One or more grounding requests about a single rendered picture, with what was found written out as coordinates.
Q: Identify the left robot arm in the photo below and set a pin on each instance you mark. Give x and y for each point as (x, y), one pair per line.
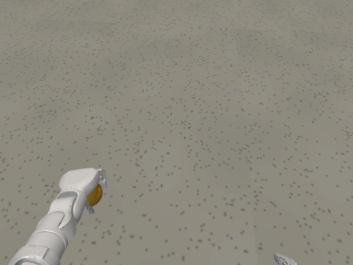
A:
(54, 231)

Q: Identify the left robot hand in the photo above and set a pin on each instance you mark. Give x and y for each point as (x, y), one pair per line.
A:
(85, 180)

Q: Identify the ball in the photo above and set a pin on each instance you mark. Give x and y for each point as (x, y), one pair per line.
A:
(95, 196)

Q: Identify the right robot hand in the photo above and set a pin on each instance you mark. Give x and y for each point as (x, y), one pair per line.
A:
(283, 260)

